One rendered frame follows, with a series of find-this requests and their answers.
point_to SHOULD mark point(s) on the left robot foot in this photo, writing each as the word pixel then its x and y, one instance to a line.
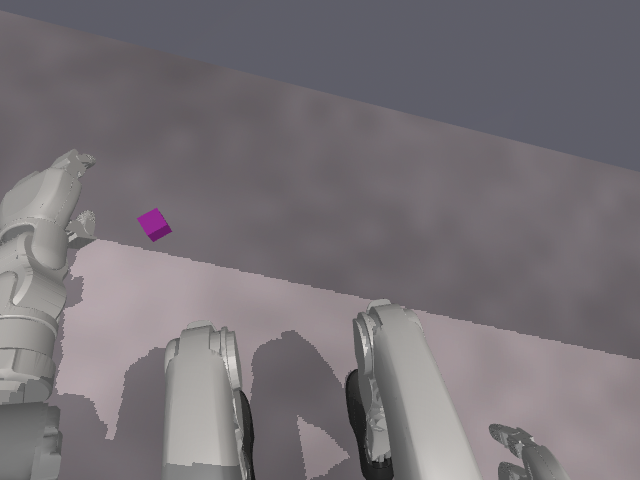
pixel 248 438

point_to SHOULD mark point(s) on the right robot hand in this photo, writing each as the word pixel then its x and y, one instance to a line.
pixel 539 462

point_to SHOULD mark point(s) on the left robot arm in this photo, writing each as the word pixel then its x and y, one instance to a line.
pixel 33 265

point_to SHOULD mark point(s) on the left robot hand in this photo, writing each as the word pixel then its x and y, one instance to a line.
pixel 52 195

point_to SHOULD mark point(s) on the right robot foot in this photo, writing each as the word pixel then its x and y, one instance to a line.
pixel 371 470

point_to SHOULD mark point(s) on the cube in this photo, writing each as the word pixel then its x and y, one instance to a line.
pixel 154 224

